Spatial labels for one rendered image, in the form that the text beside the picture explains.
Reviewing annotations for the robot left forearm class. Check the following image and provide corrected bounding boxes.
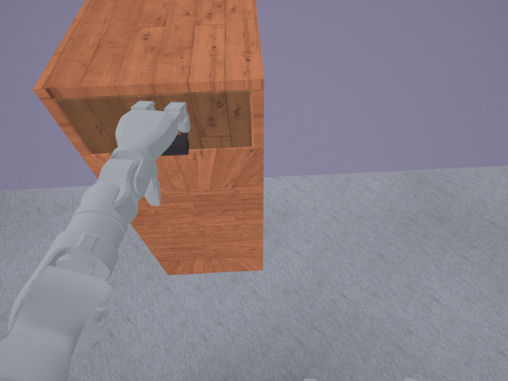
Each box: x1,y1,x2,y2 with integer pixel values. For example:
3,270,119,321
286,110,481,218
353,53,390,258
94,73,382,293
8,146,156,335

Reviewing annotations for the left robot upper arm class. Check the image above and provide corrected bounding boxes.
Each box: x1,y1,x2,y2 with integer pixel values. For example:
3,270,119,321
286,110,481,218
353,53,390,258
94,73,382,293
0,266,113,381

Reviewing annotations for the robot left hand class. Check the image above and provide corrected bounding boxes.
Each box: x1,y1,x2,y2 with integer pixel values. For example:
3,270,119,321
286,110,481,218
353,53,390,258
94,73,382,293
115,101,191,206

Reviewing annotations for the handle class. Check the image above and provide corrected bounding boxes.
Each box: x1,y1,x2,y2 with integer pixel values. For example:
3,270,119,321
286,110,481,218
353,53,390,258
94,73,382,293
162,132,190,156

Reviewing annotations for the drawer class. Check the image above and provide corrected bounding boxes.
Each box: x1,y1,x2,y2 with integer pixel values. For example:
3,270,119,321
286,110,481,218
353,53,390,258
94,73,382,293
56,90,252,154

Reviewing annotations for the cabinet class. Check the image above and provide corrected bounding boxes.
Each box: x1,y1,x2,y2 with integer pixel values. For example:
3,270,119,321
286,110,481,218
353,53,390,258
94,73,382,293
33,0,264,275

